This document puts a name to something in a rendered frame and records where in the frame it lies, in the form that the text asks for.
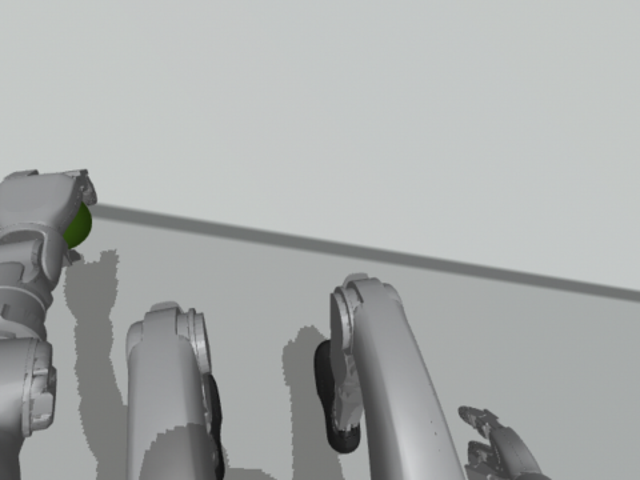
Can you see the left robot foot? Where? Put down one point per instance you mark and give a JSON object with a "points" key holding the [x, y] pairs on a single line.
{"points": [[216, 428]]}

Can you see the ball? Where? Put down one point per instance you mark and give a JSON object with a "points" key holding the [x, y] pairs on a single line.
{"points": [[79, 228]]}

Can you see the left robot arm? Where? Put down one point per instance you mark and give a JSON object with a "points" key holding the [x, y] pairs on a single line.
{"points": [[31, 257]]}

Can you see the left robot hand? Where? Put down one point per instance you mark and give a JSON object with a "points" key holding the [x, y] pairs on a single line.
{"points": [[52, 200]]}

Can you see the right robot hand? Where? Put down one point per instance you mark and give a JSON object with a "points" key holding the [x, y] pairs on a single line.
{"points": [[506, 459]]}

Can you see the right robot foot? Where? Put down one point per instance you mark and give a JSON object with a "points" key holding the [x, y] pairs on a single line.
{"points": [[341, 441]]}

